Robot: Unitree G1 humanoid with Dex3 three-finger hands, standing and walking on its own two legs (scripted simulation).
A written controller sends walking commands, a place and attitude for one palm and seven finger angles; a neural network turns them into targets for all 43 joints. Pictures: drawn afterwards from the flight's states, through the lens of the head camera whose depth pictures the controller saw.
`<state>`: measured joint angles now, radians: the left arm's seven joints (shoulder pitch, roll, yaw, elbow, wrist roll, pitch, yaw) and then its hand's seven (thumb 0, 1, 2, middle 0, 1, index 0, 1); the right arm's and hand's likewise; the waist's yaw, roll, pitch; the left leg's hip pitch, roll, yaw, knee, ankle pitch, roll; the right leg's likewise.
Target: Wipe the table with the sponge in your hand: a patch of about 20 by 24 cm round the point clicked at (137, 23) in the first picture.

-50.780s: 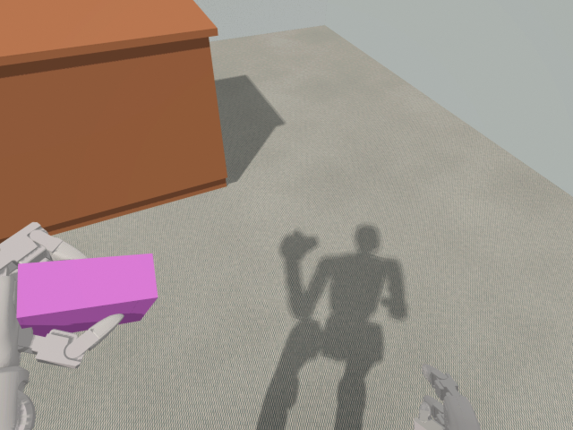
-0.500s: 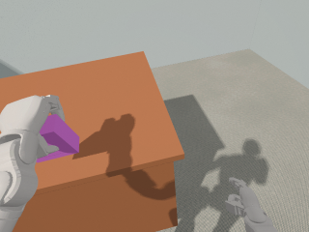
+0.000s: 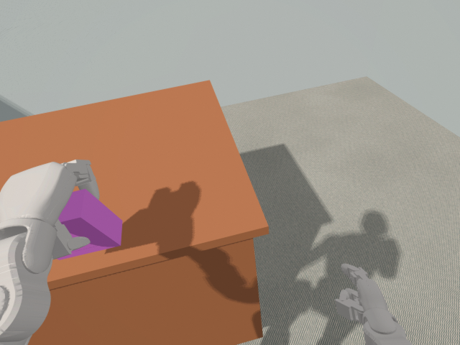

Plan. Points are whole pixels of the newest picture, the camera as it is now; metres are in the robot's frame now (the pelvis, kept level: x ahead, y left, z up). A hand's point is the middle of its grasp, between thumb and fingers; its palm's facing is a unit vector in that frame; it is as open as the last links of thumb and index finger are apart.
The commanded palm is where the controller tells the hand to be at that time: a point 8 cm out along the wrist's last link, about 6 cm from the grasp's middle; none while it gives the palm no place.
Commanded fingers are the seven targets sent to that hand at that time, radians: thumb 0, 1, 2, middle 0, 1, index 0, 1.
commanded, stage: bring the sponge back beside the body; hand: left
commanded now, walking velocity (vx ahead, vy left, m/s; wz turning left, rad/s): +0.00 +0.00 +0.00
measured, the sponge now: (78, 231) +0.21 +0.29 +0.14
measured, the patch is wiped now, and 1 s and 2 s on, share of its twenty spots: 1.00 1.00 1.00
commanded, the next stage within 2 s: step back with the hand held close in 0.54 s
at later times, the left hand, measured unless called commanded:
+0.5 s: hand (65, 213) +0.21 +0.28 +0.20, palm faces +0.23 -0.09 -0.97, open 9.1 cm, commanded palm +0.16 +0.29 +0.26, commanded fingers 0.00 0.10 1.30 -1.20 -1.60 -1.20 -1.60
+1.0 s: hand (87, 202) +0.21 +0.22 +0.23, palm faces +0.37 -0.81 -0.46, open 9.1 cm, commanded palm +0.15 +0.29 +0.25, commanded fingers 0.00 0.10 1.30 -1.20 -1.60 -1.20 -1.60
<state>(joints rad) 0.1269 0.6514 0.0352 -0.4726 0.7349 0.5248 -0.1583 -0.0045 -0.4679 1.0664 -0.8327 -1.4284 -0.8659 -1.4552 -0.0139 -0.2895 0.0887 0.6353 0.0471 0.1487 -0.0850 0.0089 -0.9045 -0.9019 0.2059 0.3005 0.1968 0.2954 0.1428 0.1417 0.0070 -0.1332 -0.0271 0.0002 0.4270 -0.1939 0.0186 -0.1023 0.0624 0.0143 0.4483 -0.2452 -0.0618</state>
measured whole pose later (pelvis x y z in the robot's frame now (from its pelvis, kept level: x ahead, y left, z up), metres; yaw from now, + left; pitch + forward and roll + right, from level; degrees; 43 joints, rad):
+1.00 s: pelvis -0.01 +0.01 -0.01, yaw +0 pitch +0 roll +1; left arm 0.42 0.49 0.41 -0.74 -0.08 -0.03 0.13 -0.01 -0.47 1.06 -0.84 -1.44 -0.87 -1.46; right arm 0.20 -0.25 0.01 0.58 0.01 0.10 -0.07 0.01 -0.90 -0.90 0.21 0.30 0.20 0.30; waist -0.01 0.00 0.00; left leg -0.32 -0.05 -0.02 0.55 -0.23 0.03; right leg -0.30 0.05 0.01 0.59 -0.29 -0.03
